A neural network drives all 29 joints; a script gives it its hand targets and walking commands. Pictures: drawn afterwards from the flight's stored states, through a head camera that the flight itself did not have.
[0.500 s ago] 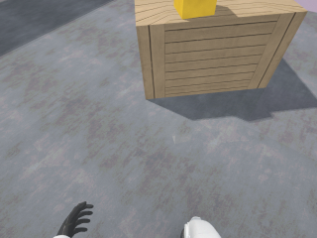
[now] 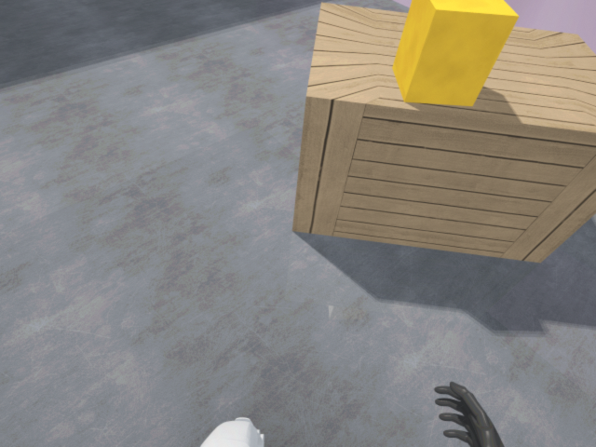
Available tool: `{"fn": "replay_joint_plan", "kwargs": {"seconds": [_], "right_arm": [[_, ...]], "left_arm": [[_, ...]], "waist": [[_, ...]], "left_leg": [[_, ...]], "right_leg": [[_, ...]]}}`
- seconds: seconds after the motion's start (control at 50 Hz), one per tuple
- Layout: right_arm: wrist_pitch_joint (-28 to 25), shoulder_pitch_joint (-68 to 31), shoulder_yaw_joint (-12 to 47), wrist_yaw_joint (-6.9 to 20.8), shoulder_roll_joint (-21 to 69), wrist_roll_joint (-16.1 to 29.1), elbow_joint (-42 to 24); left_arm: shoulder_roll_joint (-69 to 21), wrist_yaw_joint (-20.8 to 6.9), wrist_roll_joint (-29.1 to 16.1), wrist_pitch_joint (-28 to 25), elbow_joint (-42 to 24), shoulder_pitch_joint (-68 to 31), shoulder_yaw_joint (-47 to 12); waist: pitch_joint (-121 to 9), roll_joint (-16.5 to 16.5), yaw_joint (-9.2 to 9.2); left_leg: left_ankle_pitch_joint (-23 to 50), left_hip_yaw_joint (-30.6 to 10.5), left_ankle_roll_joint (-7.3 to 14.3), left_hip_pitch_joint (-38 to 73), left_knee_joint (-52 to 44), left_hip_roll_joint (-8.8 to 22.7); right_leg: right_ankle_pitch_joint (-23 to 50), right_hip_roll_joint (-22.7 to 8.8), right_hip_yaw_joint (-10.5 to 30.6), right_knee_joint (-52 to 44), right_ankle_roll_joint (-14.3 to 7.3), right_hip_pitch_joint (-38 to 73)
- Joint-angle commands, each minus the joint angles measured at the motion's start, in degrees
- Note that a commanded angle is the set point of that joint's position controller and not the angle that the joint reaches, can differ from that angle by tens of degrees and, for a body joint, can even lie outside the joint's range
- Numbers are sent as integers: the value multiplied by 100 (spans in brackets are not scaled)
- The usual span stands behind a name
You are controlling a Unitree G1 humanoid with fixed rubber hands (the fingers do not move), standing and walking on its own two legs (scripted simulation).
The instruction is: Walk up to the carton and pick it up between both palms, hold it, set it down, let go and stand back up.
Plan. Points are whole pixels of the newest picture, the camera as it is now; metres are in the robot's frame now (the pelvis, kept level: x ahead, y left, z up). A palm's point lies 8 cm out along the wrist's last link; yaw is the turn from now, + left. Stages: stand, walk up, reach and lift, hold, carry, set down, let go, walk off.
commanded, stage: walk up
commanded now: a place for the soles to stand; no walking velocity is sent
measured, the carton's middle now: (446, 45) +1.16 -0.32 +0.02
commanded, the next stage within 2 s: none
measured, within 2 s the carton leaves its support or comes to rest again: neither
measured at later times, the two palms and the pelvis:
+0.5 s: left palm (236, 307) +0.32 +0.13 -0.07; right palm (561, 409) +0.24 -0.39 -0.11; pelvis +0.19 -0.12 +0.00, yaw -1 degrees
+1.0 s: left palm (263, 329) +0.31 +0.09 -0.11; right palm (531, 252) +0.50 -0.40 -0.06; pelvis +0.34 -0.17 +0.01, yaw +2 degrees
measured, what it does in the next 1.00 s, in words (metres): walks ahead: right foot, then left foot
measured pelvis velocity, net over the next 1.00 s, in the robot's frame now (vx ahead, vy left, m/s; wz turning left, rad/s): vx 0.34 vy -0.17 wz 0.03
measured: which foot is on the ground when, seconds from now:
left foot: down 0.00-0.44, up 0.46-0.98, down 1.00-1.00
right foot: up 0.00-0.40, down 0.42-1.00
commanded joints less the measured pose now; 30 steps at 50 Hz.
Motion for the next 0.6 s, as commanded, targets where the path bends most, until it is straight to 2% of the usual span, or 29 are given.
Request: {"fn": "replay_joint_plan", "kwargs": {"seconds": [0.0,0.02,0.04,0.06,0.08,0.1,0.12,0.16,0.22,0.26,0.28,0.3,0.32,0.34,0.36,0.38,0.4,0.42,0.44,0.46,0.48,0.52,0.54,0.56,0.58], "right_arm": [[13,1508,-528,-379,-1455,191,-118],[-25,1254,-442,-382,-1327,189,-131],[-79,956,-388,-349,-1231,183,-106],[-135,777,-337,-300,-1153,169,-38],[-176,636,-337,-252,-1172,176,12],[-209,552,-352,-210,-1246,184,58],[-242,497,-356,-185,-1278,178,93],[-307,532,-352,-169,-1316,133,146],[-348,808,-366,-112,-1412,161,178],[-324,912,-417,-86,-1561,142,155],[-293,1045,-426,-84,-1579,140,157],[-256,1095,-442,-83,-1631,133,131],[-209,1081,-454,-88,-1660,119,85],[-148,955,-454,-92,-1709,91,3],[-87,929,-401,-88,-1604,51,-32],[-26,1149,-293,-77,-1279,-3,-42],[8,1636,-124,-29,-776,37,-115],[70,1782,-156,-26,-745,182,-291],[164,1629,-242,-74,-1054,170,-278],[212,1365,-305,-97,-1238,141,-293],[219,1142,-343,-109,-1283,165,-228],[200,1040,-354,-92,-1219,207,-57],[186,1129,-330,-68,-1124,220,-14],[171,1183,-315,-43,-1041,207,42],[161,1208,-292,-14,-991,188,82]], "left_arm": [[1022,-61,144,154,-897,-465,310],[842,-95,94,139,-895,-503,274],[646,-149,32,125,-886,-423,248],[478,-195,17,111,-887,-313,232],[346,-242,-6,115,-862,-203,225],[251,-293,-22,129,-854,-225,209],[207,-342,-45,136,-869,-343,197],[125,-410,-75,122,-917,-611,150],[170,-442,-50,54,-933,-1047,146],[195,-442,-12,6,-894,-1110,158],[280,-431,36,-6,-875,-1136,218],[311,-405,61,-15,-879,-1143,252],[349,-377,68,-40,-845,-1045,295],[409,-339,66,-79,-784,-723,356],[583,-300,60,-128,-618,-160,471],[876,-228,50,-177,-423,527,604],[1282,-158,92,-220,-370,856,665],[1642,-79,36,-180,-585,508,661],[1651,-10,-117,-93,-646,118,684],[1436,17,-187,-68,-678,-95,617],[1222,37,-176,-71,-665,-91,542],[861,69,-70,-84,-691,-292,421],[727,55,-51,-99,-662,-383,382],[638,33,-42,-123,-603,-390,343],[595,25,-19,-156,-540,-282,324]], "waist": [[-695,917,-1027],[-377,765,-906],[-131,744,-705],[-53,773,-550],[-24,862,-447],[12,1154,-409],[99,1305,-382],[195,1387,-398],[205,1611,-561],[-13,1798,-587],[-42,1608,-624],[-91,1577,-610],[-74,1429,-537],[-133,1314,-301],[-295,854,-13],[-576,-118,283],[-919,-1470,314],[-734,-1773,118],[-622,-1525,72],[-280,-1305,18],[-33,-1140,22],[168,-647,-162],[121,-371,-265],[67,-201,-322],[-72,-26,-313]], "left_leg": [[-916,-4174,1492,2953,-2279,2624],[-158,-3195,1229,2369,-2168,2367],[323,-2500,1007,1794,-2169,2050],[540,-2022,861,1464,-2154,1770],[601,-1688,819,1196,-2201,1595],[606,-1477,850,982,-2291,1502],[576,-1307,873,789,-2379,1419],[701,-1033,897,711,-2427,1343],[851,-717,747,762,-2286,1223],[795,-682,640,1017,-2077,1333],[584,-853,647,1070,-2041,1488],[443,-993,652,1085,-2008,1628],[260,-1013,639,1022,-1910,1729],[-8,-1011,602,728,-1635,1774],[-92,-805,512,404,-920,1629],[-141,-494,315,182,577,1204],[-1506,-67,16,-329,2347,498],[-2361,-456,-213,-1232,3012,-109],[-2212,-735,-174,-1257,3411,152],[-1913,-806,-186,-1305,3621,294],[-1542,-860,-197,-1258,3690,387],[-1021,-961,-227,-842,3268,585],[-878,-972,-234,-663,3007,581],[-738,-907,-253,-577,2880,532],[-539,-821,-291,-587,2804,480]], "right_leg": [[273,-61,1052,3342,216,-3604],[570,-131,1194,3215,261,-3443],[850,-189,1312,2858,294,-3143],[1071,-230,1366,2563,310,-2914],[1218,-171,1276,2401,339,-2747],[1360,-166,1203,2202,383,-2659],[1527,-190,1152,1910,422,-2601],[1823,-256,1037,1003,452,-2551],[2357,-385,889,-220,403,-2207],[2630,-399,830,-728,302,-1834],[2528,-366,789,-837,239,-1637],[2423,-360,798,-947,182,-1442],[2246,-344,789,-1106,116,-1200],[2201,-340,780,-1327,33,-663],[1981,-224,775,-1397,-45,34],[1573,-97,883,-1533,-136,673],[642,-947,2210,-2119,-424,963],[-41,-1707,4348,-3145,-746,908],[-1213,-1951,5021,-3876,-1026,533],[-1479,-1839,4862,-4043,-965,207],[-799,-1659,4255,-3929,-782,-70],[872,-1287,2872,-3470,-536,-694],[1235,-1121,2459,-3380,-496,-791],[1428,-987,2196,-3335,-442,-813],[1606,-932,2142,-3329,-458,-635]]}}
